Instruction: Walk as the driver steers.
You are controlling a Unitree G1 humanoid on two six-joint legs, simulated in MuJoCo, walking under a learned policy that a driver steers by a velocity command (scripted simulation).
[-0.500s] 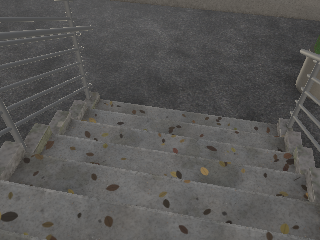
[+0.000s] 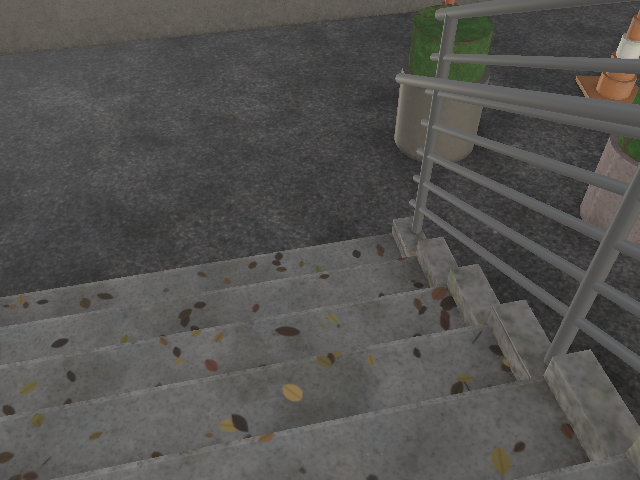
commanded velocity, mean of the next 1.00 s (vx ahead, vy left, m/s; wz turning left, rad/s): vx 0.50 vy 0.00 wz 0.08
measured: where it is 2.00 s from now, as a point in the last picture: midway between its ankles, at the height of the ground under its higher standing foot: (305, 391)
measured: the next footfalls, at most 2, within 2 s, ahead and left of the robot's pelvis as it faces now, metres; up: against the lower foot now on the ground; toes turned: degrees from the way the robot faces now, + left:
right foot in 0.42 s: +0.39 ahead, -0.24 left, -0.17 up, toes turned -18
left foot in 0.98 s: +0.69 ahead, +0.08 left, -0.34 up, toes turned +13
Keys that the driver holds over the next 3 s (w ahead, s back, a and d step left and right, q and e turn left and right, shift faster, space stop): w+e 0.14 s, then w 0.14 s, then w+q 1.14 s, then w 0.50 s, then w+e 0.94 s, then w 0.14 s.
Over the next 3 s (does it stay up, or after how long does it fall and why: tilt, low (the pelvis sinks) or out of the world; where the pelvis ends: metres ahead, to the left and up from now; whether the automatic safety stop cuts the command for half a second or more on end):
stays up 1.59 0.27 -0.86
